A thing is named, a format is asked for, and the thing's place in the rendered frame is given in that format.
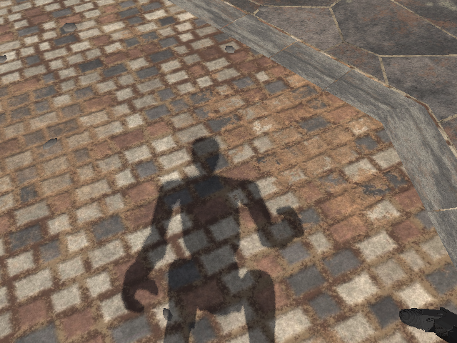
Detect robot right hand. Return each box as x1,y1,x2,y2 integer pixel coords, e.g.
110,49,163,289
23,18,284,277
399,307,457,343

